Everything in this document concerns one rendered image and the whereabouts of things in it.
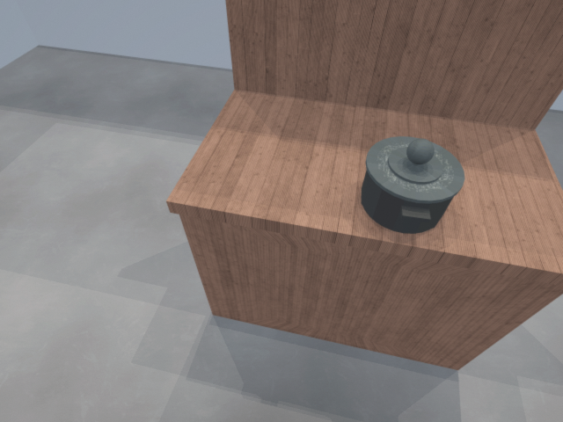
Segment pot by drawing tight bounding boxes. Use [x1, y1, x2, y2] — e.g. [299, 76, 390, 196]
[361, 171, 453, 234]

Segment lid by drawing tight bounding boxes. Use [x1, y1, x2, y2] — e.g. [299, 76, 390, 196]
[366, 136, 464, 204]

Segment knob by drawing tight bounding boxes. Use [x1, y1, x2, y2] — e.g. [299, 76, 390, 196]
[406, 139, 435, 164]

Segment table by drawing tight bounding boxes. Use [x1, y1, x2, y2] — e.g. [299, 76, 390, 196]
[166, 0, 563, 370]

